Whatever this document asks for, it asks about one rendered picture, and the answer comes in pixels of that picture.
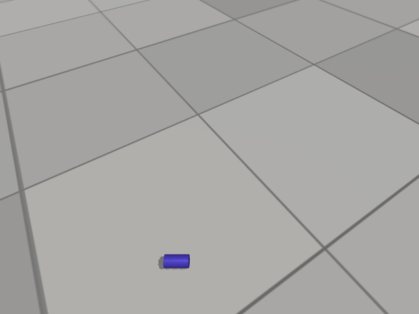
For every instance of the can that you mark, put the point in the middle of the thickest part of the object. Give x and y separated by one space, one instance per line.
176 261

